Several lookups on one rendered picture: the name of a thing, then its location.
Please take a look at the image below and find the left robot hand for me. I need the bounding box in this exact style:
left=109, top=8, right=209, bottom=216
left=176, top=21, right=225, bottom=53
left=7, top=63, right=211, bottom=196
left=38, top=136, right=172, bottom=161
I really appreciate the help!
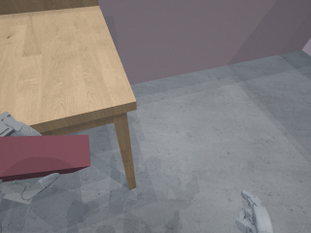
left=0, top=112, right=60, bottom=205

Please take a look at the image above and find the table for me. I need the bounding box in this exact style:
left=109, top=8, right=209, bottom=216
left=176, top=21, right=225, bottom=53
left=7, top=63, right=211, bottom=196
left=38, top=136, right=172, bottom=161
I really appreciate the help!
left=0, top=0, right=137, bottom=190

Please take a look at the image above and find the sponge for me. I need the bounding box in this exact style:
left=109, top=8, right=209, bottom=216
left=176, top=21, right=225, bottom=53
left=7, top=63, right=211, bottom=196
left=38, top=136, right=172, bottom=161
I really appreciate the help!
left=0, top=135, right=91, bottom=183

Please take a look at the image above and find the right robot hand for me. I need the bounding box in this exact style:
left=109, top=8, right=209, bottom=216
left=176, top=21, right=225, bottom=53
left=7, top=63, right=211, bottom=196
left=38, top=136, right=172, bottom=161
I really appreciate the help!
left=235, top=190, right=275, bottom=233

